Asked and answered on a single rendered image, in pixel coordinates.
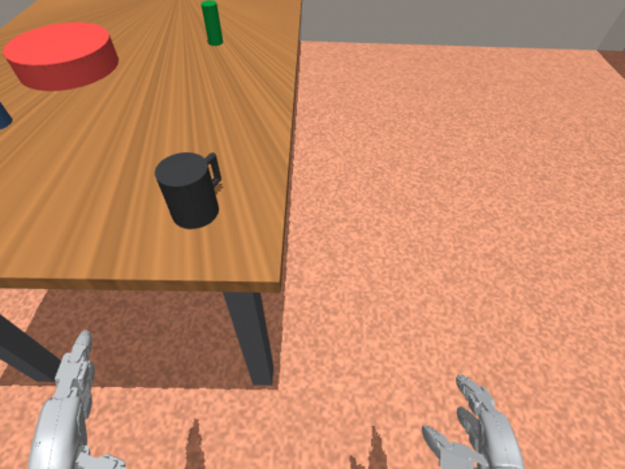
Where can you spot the left robot hand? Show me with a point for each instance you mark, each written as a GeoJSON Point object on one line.
{"type": "Point", "coordinates": [60, 437]}

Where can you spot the right robot hand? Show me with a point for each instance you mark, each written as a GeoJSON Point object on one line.
{"type": "Point", "coordinates": [492, 435]}

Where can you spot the table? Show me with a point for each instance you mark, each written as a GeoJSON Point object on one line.
{"type": "Point", "coordinates": [80, 207]}

